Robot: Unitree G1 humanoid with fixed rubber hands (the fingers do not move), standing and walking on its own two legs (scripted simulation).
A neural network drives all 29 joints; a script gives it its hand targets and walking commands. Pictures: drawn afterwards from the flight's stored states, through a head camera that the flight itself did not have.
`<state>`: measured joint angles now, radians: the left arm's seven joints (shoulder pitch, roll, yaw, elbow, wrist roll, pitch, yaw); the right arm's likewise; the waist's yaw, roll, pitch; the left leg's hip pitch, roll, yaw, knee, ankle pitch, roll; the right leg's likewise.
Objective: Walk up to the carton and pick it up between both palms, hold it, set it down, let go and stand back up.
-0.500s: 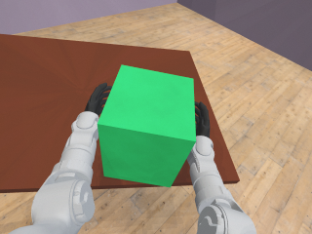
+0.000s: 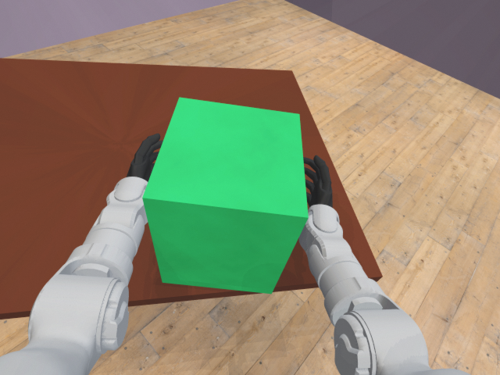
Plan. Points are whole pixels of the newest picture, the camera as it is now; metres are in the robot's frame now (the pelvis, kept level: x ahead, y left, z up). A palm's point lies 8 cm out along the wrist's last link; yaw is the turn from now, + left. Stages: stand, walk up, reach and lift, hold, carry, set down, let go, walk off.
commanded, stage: set down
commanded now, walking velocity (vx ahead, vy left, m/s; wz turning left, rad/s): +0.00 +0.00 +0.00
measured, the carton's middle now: (228, 201) +0.40 -0.01 +0.05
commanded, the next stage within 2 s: none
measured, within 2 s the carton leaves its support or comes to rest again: neither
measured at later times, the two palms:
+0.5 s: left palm (98, 149) +0.43 +0.19 +0.14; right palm (349, 179) +0.37 -0.19 +0.13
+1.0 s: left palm (91, 147) +0.41 +0.19 +0.17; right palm (366, 182) +0.34 -0.20 +0.16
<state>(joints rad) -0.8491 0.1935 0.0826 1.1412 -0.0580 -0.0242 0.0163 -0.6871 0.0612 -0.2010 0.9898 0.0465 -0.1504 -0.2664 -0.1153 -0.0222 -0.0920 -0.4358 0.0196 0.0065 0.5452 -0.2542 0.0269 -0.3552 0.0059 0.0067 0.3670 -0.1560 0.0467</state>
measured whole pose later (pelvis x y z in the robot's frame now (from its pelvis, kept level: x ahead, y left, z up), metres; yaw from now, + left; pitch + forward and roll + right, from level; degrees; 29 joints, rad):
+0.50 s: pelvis -0.01 -0.01 +0.00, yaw +1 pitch +4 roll -3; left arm -0.86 0.42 -0.05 0.88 -0.29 0.26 -0.04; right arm -0.70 -0.09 -0.07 0.72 0.29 0.18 -0.28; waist -0.12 -0.02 -0.08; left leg -0.37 0.02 0.00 0.54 -0.24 0.02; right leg -0.30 0.01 0.00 0.38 -0.16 0.03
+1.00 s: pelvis -0.03 -0.02 +0.00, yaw +1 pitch +0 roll -2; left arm -0.87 0.47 -0.02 0.75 -0.30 0.41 -0.04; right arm -0.68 -0.09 -0.07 0.51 0.32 0.34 -0.32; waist -0.12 -0.06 -0.01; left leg -0.30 0.02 0.00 0.48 -0.19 0.01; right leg -0.25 0.01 0.00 0.38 -0.13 0.02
